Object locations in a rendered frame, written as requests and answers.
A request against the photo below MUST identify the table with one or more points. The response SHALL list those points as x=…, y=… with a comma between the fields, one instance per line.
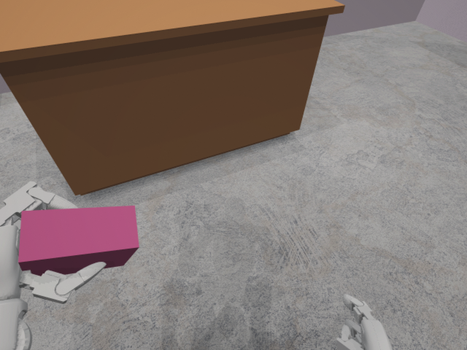
x=118, y=90

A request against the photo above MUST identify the left robot forearm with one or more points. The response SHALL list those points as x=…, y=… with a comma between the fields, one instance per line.
x=15, y=334

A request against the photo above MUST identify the left robot hand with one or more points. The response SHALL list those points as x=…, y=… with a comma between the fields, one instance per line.
x=51, y=286

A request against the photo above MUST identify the right robot hand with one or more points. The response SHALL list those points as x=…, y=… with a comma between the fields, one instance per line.
x=370, y=335

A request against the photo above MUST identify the sponge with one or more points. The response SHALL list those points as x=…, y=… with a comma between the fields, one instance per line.
x=68, y=240

